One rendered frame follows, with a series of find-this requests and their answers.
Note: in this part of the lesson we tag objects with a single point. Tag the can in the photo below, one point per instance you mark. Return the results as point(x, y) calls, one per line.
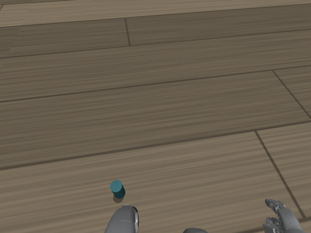
point(117, 189)

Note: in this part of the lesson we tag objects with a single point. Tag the right robot hand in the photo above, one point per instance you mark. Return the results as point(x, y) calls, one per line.
point(287, 218)

